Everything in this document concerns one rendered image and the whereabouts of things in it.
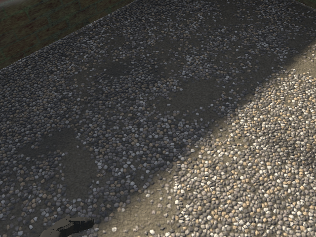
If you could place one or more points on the left robot hand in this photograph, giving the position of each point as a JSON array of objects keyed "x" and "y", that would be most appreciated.
[{"x": 67, "y": 226}]

